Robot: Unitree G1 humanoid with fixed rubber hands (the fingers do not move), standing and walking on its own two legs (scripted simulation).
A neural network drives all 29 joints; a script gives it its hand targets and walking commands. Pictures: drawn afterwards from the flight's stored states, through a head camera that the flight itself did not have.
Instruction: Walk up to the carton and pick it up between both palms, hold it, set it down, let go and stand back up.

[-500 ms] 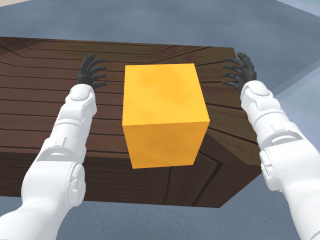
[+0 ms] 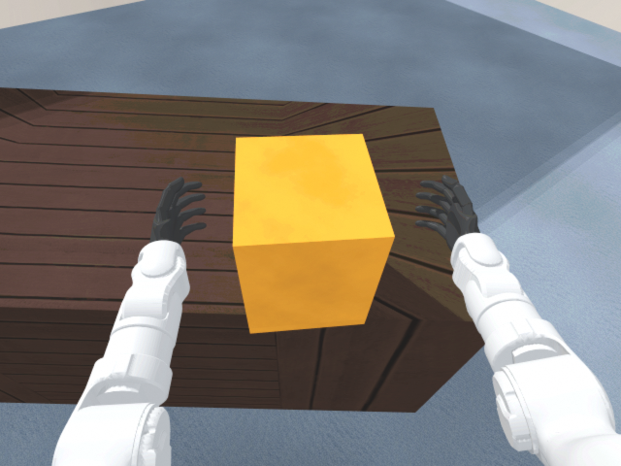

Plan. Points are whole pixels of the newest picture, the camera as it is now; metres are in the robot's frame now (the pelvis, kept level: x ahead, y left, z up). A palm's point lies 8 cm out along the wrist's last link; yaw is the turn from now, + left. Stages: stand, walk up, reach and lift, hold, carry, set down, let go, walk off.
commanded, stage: set down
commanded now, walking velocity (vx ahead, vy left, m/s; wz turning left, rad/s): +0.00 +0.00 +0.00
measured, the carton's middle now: (304, 237) +0.45 +0.04 -0.01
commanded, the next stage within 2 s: none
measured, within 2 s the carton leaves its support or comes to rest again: neither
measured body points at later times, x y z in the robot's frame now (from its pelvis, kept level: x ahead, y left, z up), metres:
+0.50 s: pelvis +0.01 +0.00 +0.00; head +0.03 +0.01 +0.45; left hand +0.32 +0.21 +0.01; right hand +0.35 -0.19 +0.00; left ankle +0.02 +0.13 -0.74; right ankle +0.00 -0.09 -0.74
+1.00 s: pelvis +0.02 +0.00 -0.01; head +0.03 +0.01 +0.44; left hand +0.26 +0.21 -0.04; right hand +0.27 -0.21 -0.05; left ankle +0.02 +0.13 -0.74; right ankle +0.00 -0.09 -0.74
